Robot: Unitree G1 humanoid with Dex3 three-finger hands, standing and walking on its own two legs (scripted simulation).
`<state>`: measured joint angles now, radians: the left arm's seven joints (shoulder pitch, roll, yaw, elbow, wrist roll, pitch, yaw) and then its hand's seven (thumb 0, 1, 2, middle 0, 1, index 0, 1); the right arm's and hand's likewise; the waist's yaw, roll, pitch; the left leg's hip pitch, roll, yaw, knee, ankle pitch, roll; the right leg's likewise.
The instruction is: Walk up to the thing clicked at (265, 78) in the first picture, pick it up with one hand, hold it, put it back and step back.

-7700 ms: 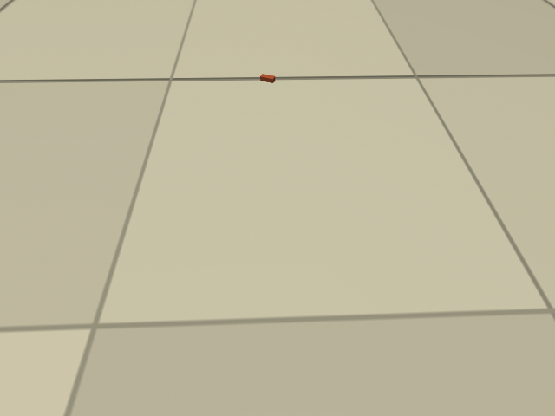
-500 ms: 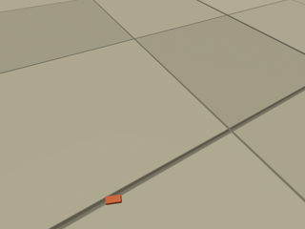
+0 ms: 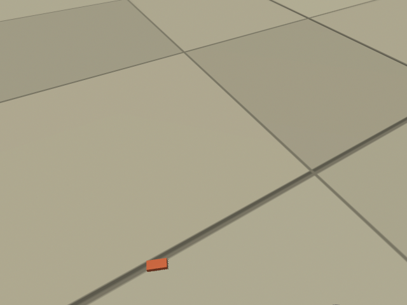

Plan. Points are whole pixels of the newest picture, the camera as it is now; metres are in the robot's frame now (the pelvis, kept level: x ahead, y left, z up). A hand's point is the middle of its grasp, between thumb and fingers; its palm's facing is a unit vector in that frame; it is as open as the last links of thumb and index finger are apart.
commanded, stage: stand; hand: left
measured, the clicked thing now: (157, 264) +0.44 +0.22 -0.77
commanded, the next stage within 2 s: none
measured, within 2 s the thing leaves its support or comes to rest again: neither
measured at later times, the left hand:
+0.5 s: hand out of the picture +0.06 +0.25 -0.16, palm faces -0.02 -0.94 -0.34, open 7.4 cm
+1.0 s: hand out of the picture +0.07 +0.25 -0.16, palm faces -0.02 -0.94 -0.34, open 7.4 cm
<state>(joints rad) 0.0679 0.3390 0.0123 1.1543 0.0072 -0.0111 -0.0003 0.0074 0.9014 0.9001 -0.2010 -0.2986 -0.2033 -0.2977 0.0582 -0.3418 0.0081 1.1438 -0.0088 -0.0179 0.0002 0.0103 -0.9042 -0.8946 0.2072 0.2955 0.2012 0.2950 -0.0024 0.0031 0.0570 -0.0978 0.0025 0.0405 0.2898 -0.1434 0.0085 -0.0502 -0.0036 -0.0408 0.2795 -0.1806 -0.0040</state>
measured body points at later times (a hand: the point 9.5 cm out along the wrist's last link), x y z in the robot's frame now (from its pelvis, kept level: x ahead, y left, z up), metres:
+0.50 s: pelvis -0.01 +0.00 +0.00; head -0.01 +0.00 +0.45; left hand +0.06 +0.30 -0.14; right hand +0.06 -0.30 -0.13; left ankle +0.01 +0.11 -0.75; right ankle -0.01 -0.11 -0.75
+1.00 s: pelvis +0.00 +0.00 +0.00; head +0.00 +0.00 +0.45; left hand +0.07 +0.30 -0.13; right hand +0.08 -0.30 -0.13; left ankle +0.01 +0.11 -0.75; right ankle -0.01 -0.11 -0.75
